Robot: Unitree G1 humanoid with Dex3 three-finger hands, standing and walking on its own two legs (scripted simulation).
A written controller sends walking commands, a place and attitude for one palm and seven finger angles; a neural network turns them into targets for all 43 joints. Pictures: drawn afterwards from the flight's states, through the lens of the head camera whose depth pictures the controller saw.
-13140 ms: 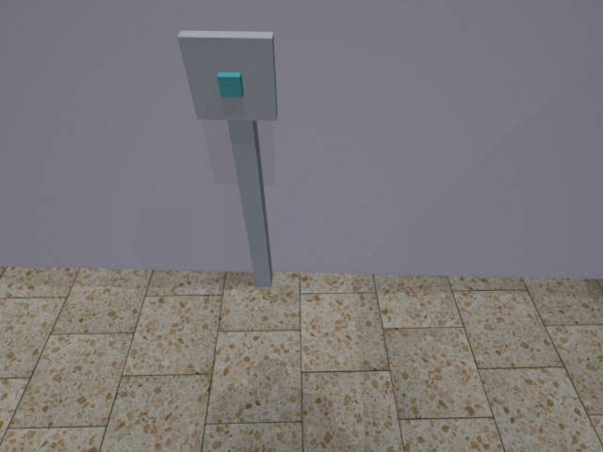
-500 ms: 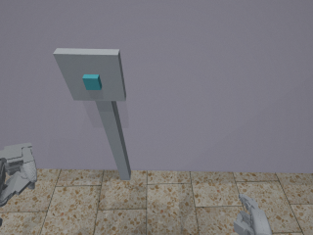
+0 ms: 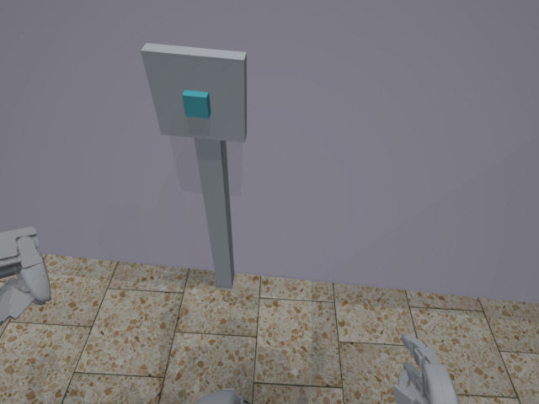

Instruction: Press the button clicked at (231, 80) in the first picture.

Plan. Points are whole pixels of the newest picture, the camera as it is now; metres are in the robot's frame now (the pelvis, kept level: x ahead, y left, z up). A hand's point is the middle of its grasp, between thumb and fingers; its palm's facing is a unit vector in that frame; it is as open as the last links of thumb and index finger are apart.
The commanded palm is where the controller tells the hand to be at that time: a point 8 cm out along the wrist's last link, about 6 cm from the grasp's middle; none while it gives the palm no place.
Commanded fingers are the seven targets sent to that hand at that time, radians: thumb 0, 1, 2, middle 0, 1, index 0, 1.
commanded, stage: step back with the hand held close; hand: left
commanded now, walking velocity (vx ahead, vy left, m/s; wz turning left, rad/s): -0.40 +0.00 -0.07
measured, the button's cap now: (197, 103) +0.60 +0.18 +0.12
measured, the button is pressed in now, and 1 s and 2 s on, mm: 0 0 0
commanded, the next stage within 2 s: stop stepping back and stand still in 0.44 s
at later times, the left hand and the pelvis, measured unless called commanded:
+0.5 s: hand out of the picture +0.10 +0.25 +0.20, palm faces +0.31 -0.88 -0.36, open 3.1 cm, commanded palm +0.06 +0.29 +0.20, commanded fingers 0.00 0.90 0.90 -1.30 -1.50 -1.30 -1.50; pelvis -0.10 +0.03 +0.00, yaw -7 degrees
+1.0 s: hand out of the picture -0.04 +0.33 +0.21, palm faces +0.35 -0.90 -0.27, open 3.1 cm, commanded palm -0.09 +0.37 +0.20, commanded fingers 0.00 0.90 0.90 -1.30 -1.50 -1.30 -1.50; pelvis -0.26 +0.11 +0.00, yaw -9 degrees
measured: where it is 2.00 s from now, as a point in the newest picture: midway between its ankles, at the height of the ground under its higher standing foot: outside the picture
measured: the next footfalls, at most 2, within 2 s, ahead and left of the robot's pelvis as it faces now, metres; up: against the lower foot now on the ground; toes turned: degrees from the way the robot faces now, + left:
right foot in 0.50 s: -0.18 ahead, -0.12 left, +0.00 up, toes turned -9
left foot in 0.60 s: +0.05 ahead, +0.07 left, +0.00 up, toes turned -8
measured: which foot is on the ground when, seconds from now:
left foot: down 0.00-0.48, up 0.50-0.58, down 0.60-0.78, up 0.80-0.98, down 1.00-1.00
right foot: down 0.00-0.18, up 0.20-0.48, down 0.50-0.62, up 0.64-0.80, down 0.82-0.98, up 1.00-1.00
